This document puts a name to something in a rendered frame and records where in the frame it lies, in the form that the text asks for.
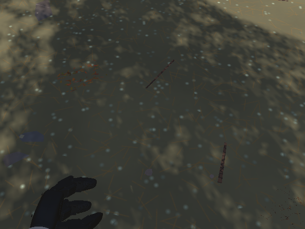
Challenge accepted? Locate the left robot hand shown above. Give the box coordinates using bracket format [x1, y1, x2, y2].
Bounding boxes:
[30, 176, 103, 229]

